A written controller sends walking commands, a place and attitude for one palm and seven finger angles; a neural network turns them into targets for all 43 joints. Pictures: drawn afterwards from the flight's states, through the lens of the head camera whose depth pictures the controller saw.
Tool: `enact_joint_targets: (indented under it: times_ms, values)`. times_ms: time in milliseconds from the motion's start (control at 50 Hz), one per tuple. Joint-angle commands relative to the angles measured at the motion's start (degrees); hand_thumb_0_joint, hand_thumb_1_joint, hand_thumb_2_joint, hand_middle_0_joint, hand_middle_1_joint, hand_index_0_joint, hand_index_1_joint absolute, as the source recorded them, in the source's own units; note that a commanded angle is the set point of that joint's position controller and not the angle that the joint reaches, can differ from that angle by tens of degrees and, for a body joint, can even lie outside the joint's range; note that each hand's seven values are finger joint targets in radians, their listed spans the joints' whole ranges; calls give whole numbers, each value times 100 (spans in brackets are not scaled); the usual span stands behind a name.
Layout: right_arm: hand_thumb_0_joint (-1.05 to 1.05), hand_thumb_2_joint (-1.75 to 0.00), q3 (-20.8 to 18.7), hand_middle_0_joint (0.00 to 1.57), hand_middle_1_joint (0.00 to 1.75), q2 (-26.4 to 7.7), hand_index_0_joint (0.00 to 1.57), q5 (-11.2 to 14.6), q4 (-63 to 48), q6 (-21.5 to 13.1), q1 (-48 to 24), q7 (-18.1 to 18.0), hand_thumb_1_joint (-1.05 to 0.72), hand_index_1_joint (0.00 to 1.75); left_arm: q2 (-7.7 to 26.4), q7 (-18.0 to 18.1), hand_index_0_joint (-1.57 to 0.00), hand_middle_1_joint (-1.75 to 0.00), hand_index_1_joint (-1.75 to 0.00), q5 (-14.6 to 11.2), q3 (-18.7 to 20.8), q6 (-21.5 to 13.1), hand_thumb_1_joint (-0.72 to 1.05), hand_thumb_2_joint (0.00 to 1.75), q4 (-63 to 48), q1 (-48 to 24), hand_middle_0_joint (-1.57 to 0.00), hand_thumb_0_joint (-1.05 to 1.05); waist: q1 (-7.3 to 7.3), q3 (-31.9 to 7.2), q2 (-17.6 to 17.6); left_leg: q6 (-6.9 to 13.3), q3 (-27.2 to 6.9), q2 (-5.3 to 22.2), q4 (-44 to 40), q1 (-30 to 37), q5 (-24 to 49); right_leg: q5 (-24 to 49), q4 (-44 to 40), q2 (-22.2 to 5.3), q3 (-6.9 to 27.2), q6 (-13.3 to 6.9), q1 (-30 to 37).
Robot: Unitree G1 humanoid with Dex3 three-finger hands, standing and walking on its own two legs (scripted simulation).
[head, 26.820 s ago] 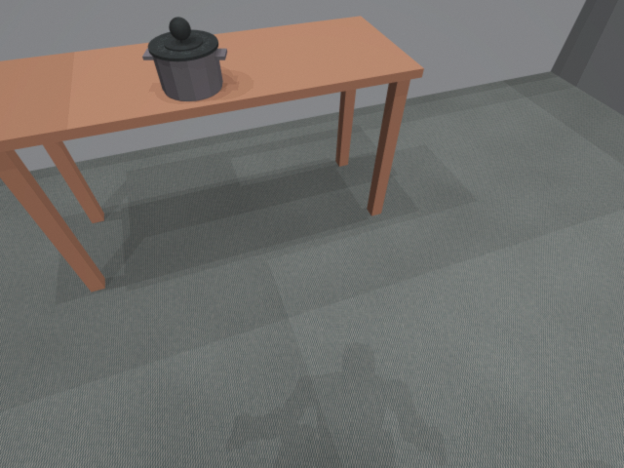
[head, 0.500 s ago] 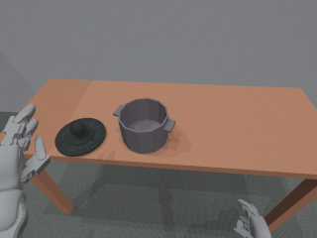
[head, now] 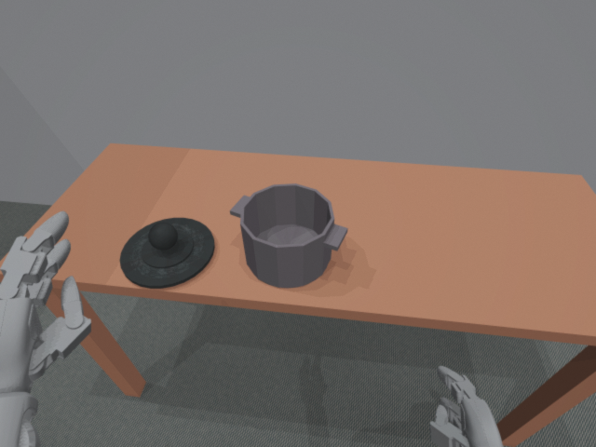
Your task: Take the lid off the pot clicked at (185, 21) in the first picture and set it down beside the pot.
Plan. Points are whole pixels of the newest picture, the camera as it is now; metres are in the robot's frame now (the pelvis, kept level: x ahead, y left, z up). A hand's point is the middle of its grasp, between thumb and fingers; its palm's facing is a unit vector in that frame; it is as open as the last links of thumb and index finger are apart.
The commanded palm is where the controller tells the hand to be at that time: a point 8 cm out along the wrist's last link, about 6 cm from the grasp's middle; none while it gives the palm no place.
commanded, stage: step back with the hand held close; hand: left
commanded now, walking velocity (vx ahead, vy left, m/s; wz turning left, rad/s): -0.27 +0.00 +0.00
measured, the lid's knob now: (163, 236) +0.48 +0.33 -0.03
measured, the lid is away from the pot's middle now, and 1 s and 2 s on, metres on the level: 0.25 0.25 0.25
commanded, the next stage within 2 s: stop stepping back and stand still in 1.44 s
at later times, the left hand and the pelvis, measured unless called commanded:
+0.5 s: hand (55, 353) +0.15 +0.26 +0.15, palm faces +0.28 -0.81 -0.51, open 7.4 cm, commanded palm +0.09 +0.30 +0.17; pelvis -0.04 +0.02 -0.02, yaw -1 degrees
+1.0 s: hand (32, 395) +0.11 +0.25 +0.15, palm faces +0.23 -0.85 -0.46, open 7.4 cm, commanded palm +0.04 +0.31 +0.17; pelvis -0.10 +0.03 -0.02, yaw -3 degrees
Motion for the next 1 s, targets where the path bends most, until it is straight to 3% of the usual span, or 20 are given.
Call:
enact_joint_targets:
  times_ms: [0, 40, 80, 160, 200, 260, 360, 420, 460, 500, 560, 580, 640, 700, 780, 840, 880, 920, 960, 980]
  values:
    - [0, -90, -270, 20, 30, -632, 20, -33, -981, -191, -652, 7, -90, 30, 1386, 67, -20, -30, -30, -3, 1348, -797, 90, 90, -1073, -842, -20, 0, -206, 223, -714, 125, -286, 292, -177, -149, 318, 1338, -537, -410, 584, -197, -838]
    - [0, -90, -355, 20, 30, -713, 20, -39, -1061, -108, -597, 77, -90, 30, 890, -55, -20, -30, -30, 30, 879, -766, 90, 90, -937, -221, -20, 0, -254, -29, -626, 144, -241, 371, -65, -54, 664, 1693, -359, -499, 581, -130, -786]
    - [0, -90, -378, 20, 30, -741, 20, -31, -1139, -40, -587, 116, -90, 30, 823, -93, -20, -30, -30, 39, 816, -820, 90, 90, -1063, 124, -20, 0, -246, -345, -201, 177, -238, 459, -121, -89, 1057, 1910, -76, -487, 442, -83, -602]
    - [0, -90, -455, 20, 30, -747, 20, -2, -1327, 105, -583, 141, -90, 30, 1316, -37, -20, -30, -30, 74, 1257, -873, 90, 90, -1693, 453, -20, 0, -232, -821, -76, 219, -402, 651, -73, -205, 1792, 2088, 381, -484, 317, -29, -424]
    - [0, -90, -472, 20, 30, -705, 20, 13, -1425, 151, -543, 130, -90, 30, 1271, -20, -20, -30, -30, 67, 1272, -905, 90, 90, -1866, 666, -20, 0, -243, -909, -14, 224, -451, 706, -47, -345, 1931, 1973, 563, -447, 230, -9, -448]
    - [0, -90, -518, 20, 30, -709, 20, 43, -1497, 156, -511, 106, -90, 30, 1537, 68, -20, -30, -30, 53, 1559, -937, 90, 90, -2215, 830, -20, 0, -244, -1045, 268, 258, -619, 853, -47, -520, 2079, 1584, 861, -391, 188, 9, -475]
    - [0, -90, -572, 20, 30, -716, 20, 19, -1458, -26, -327, 88, -90, 30, 1400, 130, -20, -30, -30, 49, 1494, -953, 90, 90, -2352, 870, -20, 0, -277, -801, 825, 360, -865, 1178, -287, -962, 1638, -41, 1335, -268, 48, 45, -759]
    - [0, -90, -569, 20, 30, -719, 20, 43, -1413, -101, -242, 69, -90, 30, 1219, 148, -20, -30, -30, 56, 1369, -908, 90, 90, -2055, 759, -20, 0, -316, -507, 457, 360, -850, 1204, -204, -1554, 486, -46, 1269, -305, 77, 33, -654]
    - [0, -90, -583, 20, 30, -744, 20, 91, -1430, -120, -217, 49, -90, 30, 1288, 171, -20, -30, -30, 81, 1425, -912, 90, 90, -1989, 632, -20, 0, -352, -438, -80, 276, -758, 979, -21, -1964, -619, 402, 1126, -405, 235, -37, -532]
    - [0, -90, -586, 20, 30, -681, 20, 113, -1436, -111, -163, 24, -90, 30, 1173, 167, -20, -30, -30, 63, 1289, -914, 90, 90, -1804, 587, -20, 0, -418, -276, -665, 154, -581, 613, 422, -1868, -1419, 268, 627, -671, 641, -162, -1130]
    - [0, -90, -603, 20, 30, -655, 20, 50, -1362, -112, -91, 10, -90, 30, 1355, 234, -20, -30, -30, 85, 1352, -978, 90, 90, -1936, 500, -20, 0, -496, -288, -852, 60, -534, 331, 1058, -1486, -1521, -433, 7, -1091, 1223, -445, -1844]
    - [0, -90, -572, 20, 30, -637, 20, 31, -1356, -111, -90, 9, -90, 30, 1232, 244, -20, -30, -30, 83, 1227, -1022, 90, 90, -2013, 482, -20, 0, -528, -304, -746, 56, -589, 314, 1066, -1415, -1348, -295, 68, -1113, 1149, -486, -1897]
    - [0, -90, -535, 20, 30, -663, 20, 34, -1419, -163, -250, -36, -90, 30, 1297, 311, -20, -30, -30, 116, 1327, -1121, 90, 90, -2189, 529, -20, 0, -469, -380, -10, 179, -967, 698, 109, -1659, -1183, -15, 768, -622, 474, -213, -1551]
    - [0, -90, -516, 20, 30, -724, 20, 21, -1527, -287, -361, -65, -90, 30, 1327, 322, -20, -30, -30, 251, 1476, -1180, 90, 90, -2290, 367, -20, 0, -405, -260, 1304, 501, -1705, 1525, -1276, -3069, -2468, -531, 2314, -10, 28, 61, -406]
    - [0, -90, -534, 20, 30, -673, 20, -23, -1352, -402, -126, 12, -90, 30, 1196, 265, -20, -30, -30, 161, 1303, -1155, 90, 90, -2214, 417, -20, 0, -388, -331, 467, 445, -1428, 1469, -561, -2042, -625, -824, 1690, -92, 76, 16, -1013]
    - [0, -90, -496, 20, 30, -750, 20, -39, -1229, -400, -144, 60, -90, 30, 1180, 182, -20, -30, -30, 140, 1165, -1202, 90, 90, -2115, 382, -20, 0, -389, -561, 397, 323, -1237, 1292, -36, -1380, 628, 77, 682, -128, 35, 2, -953]
    - [0, -90, -529, 20, 30, -789, 20, -24, -1224, -363, -138, 73, -90, 30, 1149, 133, -20, -30, -30, 130, 1105, -1253, 90, 90, -2132, 351, -20, 0, -414, -863, 249, 211, -1068, 1107, 1, -1096, 954, 547, 749, -95, 23, -36, -879]
    - [0, -90, -587, 20, 30, -794, 20, 2, -1366, -291, -263, 76, -90, 30, 1286, 102, -20, -30, -30, 79, 1257, -1247, 90, 90, -2190, 602, -20, 0, -374, -1072, 419, 240, -1043, 1221, -236, -941, 715, -20, 1121, -25, -12, -17, -990]
    - [0, -90, -594, 20, 30, -759, 20, -55, -1408, -238, -327, 88, -90, 30, 1471, 124, -20, -30, -30, 51, 1550, -1223, 90, 90, -2235, 841, -20, 0, -334, -1099, 924, 356, -1233, 1457, -706, -1460, -122, -811, 1563, 91, -44, 5, -719]
    - [0, -90, -570, 20, 30, -700, 20, -67, -1439, -219, -284, 101, -90, 30, 1406, 124, -20, -30, -30, 22, 1529, -1214, 90, 90, -2346, 860, -20, 0, -342, -1080, 895, 378, -1273, 1502, -728, -1675, -401, -895, 1584, 83, -32, -9, -615]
